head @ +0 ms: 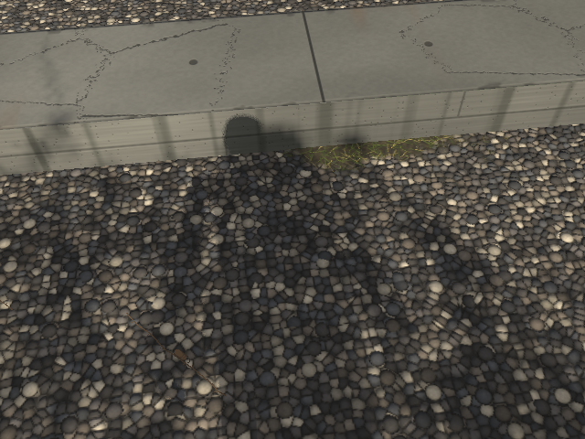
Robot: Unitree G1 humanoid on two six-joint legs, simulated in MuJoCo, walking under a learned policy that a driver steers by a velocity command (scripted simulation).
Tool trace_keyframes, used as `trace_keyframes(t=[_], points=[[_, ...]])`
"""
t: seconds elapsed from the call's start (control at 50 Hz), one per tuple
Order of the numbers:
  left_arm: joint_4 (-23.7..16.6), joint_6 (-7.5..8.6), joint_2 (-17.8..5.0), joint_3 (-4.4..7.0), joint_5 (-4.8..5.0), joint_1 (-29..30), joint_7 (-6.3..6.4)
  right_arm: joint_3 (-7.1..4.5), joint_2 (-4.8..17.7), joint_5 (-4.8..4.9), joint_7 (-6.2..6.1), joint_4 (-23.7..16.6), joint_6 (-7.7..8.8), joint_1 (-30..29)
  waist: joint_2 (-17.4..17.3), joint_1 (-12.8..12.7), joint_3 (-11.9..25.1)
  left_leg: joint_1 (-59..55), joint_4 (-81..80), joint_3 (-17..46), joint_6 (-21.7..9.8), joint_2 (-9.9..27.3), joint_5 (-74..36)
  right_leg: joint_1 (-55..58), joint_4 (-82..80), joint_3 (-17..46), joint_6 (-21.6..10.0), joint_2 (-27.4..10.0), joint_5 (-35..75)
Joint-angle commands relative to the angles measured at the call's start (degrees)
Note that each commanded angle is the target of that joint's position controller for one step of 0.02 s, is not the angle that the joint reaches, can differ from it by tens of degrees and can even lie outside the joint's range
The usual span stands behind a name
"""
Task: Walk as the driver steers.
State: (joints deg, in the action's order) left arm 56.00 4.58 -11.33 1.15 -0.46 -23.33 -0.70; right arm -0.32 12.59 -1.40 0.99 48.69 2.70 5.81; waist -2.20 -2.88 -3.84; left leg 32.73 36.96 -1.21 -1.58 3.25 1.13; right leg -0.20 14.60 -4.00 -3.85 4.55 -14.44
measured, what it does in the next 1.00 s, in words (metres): walks ahead: left foot, then right foot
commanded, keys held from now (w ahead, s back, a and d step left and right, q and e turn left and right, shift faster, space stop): no key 1.00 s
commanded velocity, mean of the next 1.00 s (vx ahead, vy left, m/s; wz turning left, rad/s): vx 0.06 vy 0.00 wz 0.00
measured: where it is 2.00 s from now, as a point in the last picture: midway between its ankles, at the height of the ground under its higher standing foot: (300, 404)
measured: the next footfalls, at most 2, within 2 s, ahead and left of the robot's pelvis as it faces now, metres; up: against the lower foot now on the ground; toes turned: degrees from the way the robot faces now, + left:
left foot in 0.08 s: +0.20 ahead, +0.10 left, +0.00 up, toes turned +1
right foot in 0.42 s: +0.12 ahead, -0.10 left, +0.00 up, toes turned -1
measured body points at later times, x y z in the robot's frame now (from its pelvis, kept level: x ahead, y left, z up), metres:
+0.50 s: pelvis +0.09 +0.02 +0.00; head +0.08 +0.01 +0.45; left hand +0.10 +0.25 -0.16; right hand +0.12 -0.22 -0.16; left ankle +0.16 +0.10 -0.74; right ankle +0.08 -0.10 -0.74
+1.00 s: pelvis +0.11 +0.00 +0.00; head +0.11 +0.01 +0.45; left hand +0.09 +0.21 -0.16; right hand +0.09 -0.21 -0.16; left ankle +0.16 +0.10 -0.74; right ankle +0.08 -0.10 -0.74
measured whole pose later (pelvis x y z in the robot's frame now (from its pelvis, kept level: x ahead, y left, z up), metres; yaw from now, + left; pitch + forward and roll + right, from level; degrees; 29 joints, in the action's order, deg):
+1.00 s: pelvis +0.11 +0.00 +0.00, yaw -1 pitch -1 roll +0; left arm 64.7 0.9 -7.3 -0.8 -0.5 -19.6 2.4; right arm 0.0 7.8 -0.4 -2.0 66.0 0.5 16.9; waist 0.2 0.5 -0.8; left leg 13.5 22.4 -2.6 -2.3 -1.3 7.8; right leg -6.8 23.4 -1.0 -1.2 0.9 -15.3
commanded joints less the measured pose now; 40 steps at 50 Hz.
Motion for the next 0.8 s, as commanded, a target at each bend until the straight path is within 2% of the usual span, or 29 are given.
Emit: trace_keyframes(t=[0.02, 0.04, 0.06, 0.08, 0.1, 0.12, 0.14, 0.16, 0.18, 0.2, 0.24, 0.3, 0.36, 0.4, 0.42, 0.44, 0.46, 0.48, 0.5, 0.54, 0.62, 0.8], points=[[-1.24, 0.0, -8.17, 1.43, -0.2, -0.78, 0.94, -0.78, 3.81, -0.14, -0.86, -0.99, 0.84, 2.68, 8.19, 2.2, 2.69, -10.58, -3.95, -1.23, -1.27, -3.17, 0.83, -2.3, 4.7, 5.06, -4.5, -14.34, 45.0], [-1.07, -0.18, -8.23, 1.46, -0.13, -0.05, 1.25, -1.09, 4.43, -0.35, -1.17, 0.32, 1.21, 5.55, 7.73, 3.49, 3.12, -13.53, -7.37, -0.81, -2.1, -3.68, 0.94, -1.43, 7.87, 5.86, -3.83, -14.41, 44.43], [-0.81, -0.38, -8.14, 1.41, 0.23, 0.54, 1.43, -1.42, 4.95, -0.85, -1.5, 2.34, 1.99, 10.27, 5.47, 5.76, 4.51, -19.45, -13.54, -0.73, -3.0, -3.9, -4.14, -1.74, 14.18, 5.26, -2.61, -12.82, 41.7], [-1.18, -0.18, -7.47, 1.15, 0.44, -1.27, 1.62, -2.09, 7.96, -1.51, -1.89, 3.79, 2.93, 14.79, 1.38, 6.33, 8.6, -29.13, -12.72, 3.82, -4.07, 2.13, -24.7, -6.18, 21.99, 3.96, -0.87, -10.24, 30.51], [-1.05, -0.34, -2.18, -0.23, 1.87, -9.38, 1.82, -2.84, 11.11, -1.86, -2.01, 4.32, 2.72, 19.12, -8.13, 4.28, 17.85, -44.12, -6.94, 16.86, -12.15, 17.63, -52.37, -16.06, 36.63, 1.55, 0.76, -5.42, -2.41], [1.33, -1.86, -3.62, 0.26, 2.46, -11.06, 2.15, -2.43, 8.45, 0.98, -1.69, 4.38, 1.75, 18.89, -8.62, 5.55, 24.08, -43.99, -8.94, 23.74, -18.86, 21.32, -53.11, -18.56, 45.38, 4.02, 1.45, -1.02, -23.14], [0.84, -2.91, -6.27, 1.01, 0.84, -6.94, 2.13, -1.94, 6.86, 1.99, -1.48, 3.55, 1.24, 14.96, -4.03, 4.55, 18.47, -37.08, -13.01, 20.73, -18.23, 18.87, -40.92, -20.54, 47.2, 6.53, 1.71, -2.65, -23.66], [0.15, -3.41, -5.77, 1.12, -0.51, -2.46, 1.9, -1.39, 5.27, 1.57, -1.76, 3.16, 0.86, 10.61, -2.74, 3.67, 12.08, -30.75, -16.57, 18.41, -16.25, 16.24, -29.49, -21.98, 46.6, 6.59, 1.97, -3.65, -21.12], [0.06, -3.9, -4.66, 0.97, -0.96, -0.3, 1.7, -0.83, 3.85, 1.12, -2.24, 3.09, 0.62, 7.85, -2.14, 2.37, 7.67, -24.61, -19.56, 15.07, -13.96, 13.71, -23.65, -20.77, 43.54, 6.95, 2.49, -5.15, -17.65], [0.27, -4.58, -3.74, 0.78, -1.2, -0.19, 1.59, -0.6, 3.42, 0.98, -2.75, 3.27, 0.42, 5.96, -3.04, 0.76, 5.95, -19.48, -21.61, 11.96, -12.01, 11.38, -19.13, -17.48, 39.86, 6.75, 3.14, -6.08, -14.71], [2.4, -5.72, -2.06, 0.25, -1.19, -2.67, 1.81, -0.5, 3.38, 0.29, -2.81, 4.05, 0.36, 5.54, -3.07, -0.33, 6.76, -16.29, -22.3, 8.55, -10.4, 8.63, -14.88, -12.62, 35.17, 4.75, 3.84, -5.22, -12.28], [3.14, -6.73, -2.04, 0.03, -0.74, -0.61, 2.53, -0.74, 4.38, 0.26, -2.53, 5.53, 0.23, 6.64, -3.61, 0.59, 7.21, -15.8, -23.68, 8.85, -9.79, 7.95, -0.91, -11.09, 27.28, 3.83, 3.88, -5.24, -9.81], [4.06, -6.94, -2.1, -0.21, -0.8, 0.42, 2.7, -1.2, 5.34, 0.7, -2.48, 6.51, -0.98, 6.11, -3.89, 0.45, 5.28, -11.98, -25.53, 10.11, -8.03, 7.03, 18.98, -7.93, 19.39, 2.45, 3.03, -4.93, -3.97], [4.71, -6.5, -2.35, -0.45, -1.31, 0.18, 2.66, -1.34, 4.98, 1.22, -2.54, 7.2, -1.88, 6.7, -1.66, 0.3, 2.33, -7.78, -26.32, 10.74, -4.52, 6.01, 28.81, -4.85, 11.37, 3.69, 1.74, -5.99, 0.32], [4.54, -5.96, -3.26, -0.55, -1.74, 0.11, 2.71, -1.41, 4.42, 1.28, -2.53, 7.58, -2.18, 7.55, 0.08, 0.88, 0.67, -7.32, -25.22, 10.52, -2.53, 4.91, 29.09, -5.65, 7.29, 7.31, 1.03, -9.0, -1.04], [4.38, -5.46, -4.82, -0.41, -1.14, 2.06, 2.69, -1.5, 3.42, 1.8, -2.43, 7.78, -2.64, 9.0, 4.77, 3.16, -2.25, -10.15, -24.28, 7.34, -1.27, 1.38, 24.77, -13.65, 4.69, 10.87, 0.08, -10.7, -7.84], [4.64, -4.85, -3.59, -0.73, -0.59, 3.2, 2.56, -1.35, 2.77, 1.6, -2.28, 8.56, -2.77, 9.15, 7.2, 3.54, -2.97, -17.13, -21.14, 5.81, -1.13, 0.3, 17.93, -20.07, 1.52, 12.22, 0.22, -11.38, -11.79], [4.7, -4.16, -2.92, -0.99, -0.4, 4.24, 2.57, -1.26, 2.05, 1.27, -2.13, 9.31, -2.66, 10.31, 8.31, 4.5, -1.83, -22.45, -18.86, 5.32, -1.29, 0.17, 13.06, -22.56, -0.48, 12.57, 0.91, -11.67, -12.01], [4.72, -3.74, -3.17, -0.9, -0.19, 5.04, 2.66, -1.16, 1.75, 1.05, -2.07, 10.18, -2.5, 11.57, 8.17, 5.12, -0.86, -25.14, -17.91, 5.19, -1.36, 0.27, 10.57, -22.89, -1.23, 12.24, 1.45, -11.41, -10.87], [4.9, -3.33, -3.11, -0.86, 0.04, 4.71, 2.87, -1.21, 2.38, 0.71, -2.06, 11.27, -2.08, 12.23, 5.81, 4.93, 0.08, -25.14, -18.2, 5.92, -1.7, 0.98, 9.5, -20.2, -0.15, 10.99, 1.69, -10.58, -6.95], [6.06, -3.58, -1.94, -0.98, -0.15, 1.76, 2.85, -0.84, 1.58, 0.98, -2.37, 12.74, -1.82, 11.91, 2.81, 3.5, -0.26, -21.74, -19.64, 6.39, -1.5, 1.35, 10.85, -16.02, 1.96, 9.66, 0.96, -9.87, -3.23], [7.36, -3.57, -1.04, -1.2, -0.1, 0.18, 3.03, -0.42, 0.45, 0.98, -2.86, 15.38, -1.92, 13.68, 2.15, 3.21, -0.19, -22.27, -19.09, 6.33, -1.38, 1.52, 8.63, -14.74, 2.7, 9.04, 0.72, -9.72, -0.48]])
